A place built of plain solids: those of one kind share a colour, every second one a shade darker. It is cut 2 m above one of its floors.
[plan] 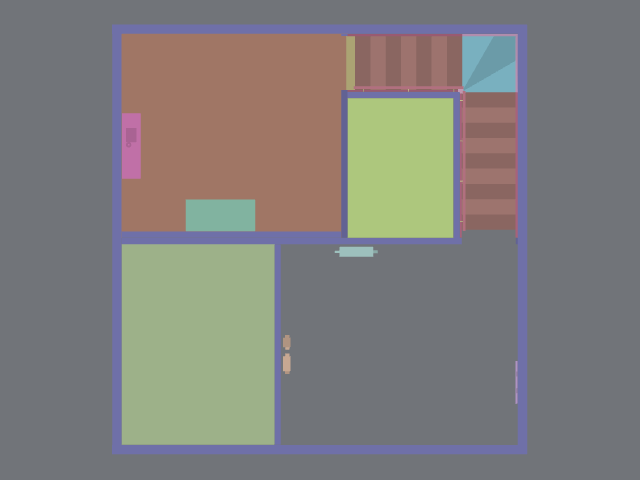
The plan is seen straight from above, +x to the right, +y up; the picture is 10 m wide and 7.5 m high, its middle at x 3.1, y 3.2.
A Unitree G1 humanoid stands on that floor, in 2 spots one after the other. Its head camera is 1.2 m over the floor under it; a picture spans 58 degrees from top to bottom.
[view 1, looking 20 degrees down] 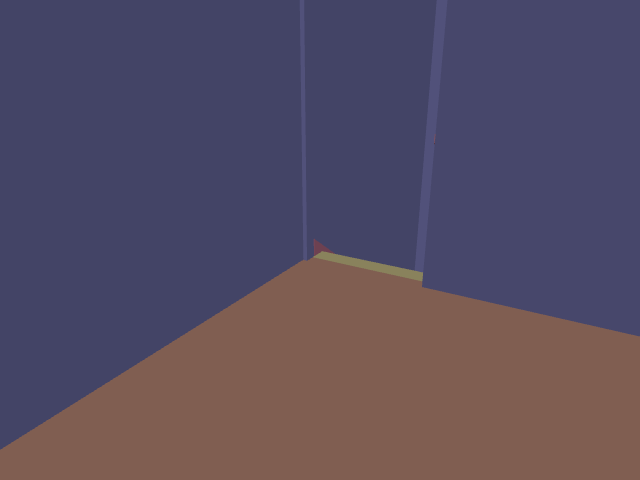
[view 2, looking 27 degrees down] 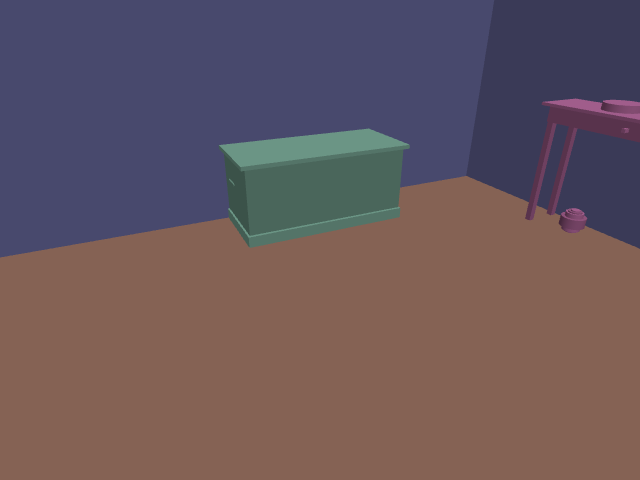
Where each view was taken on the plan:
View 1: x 1.00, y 4.88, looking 30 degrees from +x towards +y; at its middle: wall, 3.29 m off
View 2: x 2.65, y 6.03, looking -115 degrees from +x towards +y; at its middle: upper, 2.64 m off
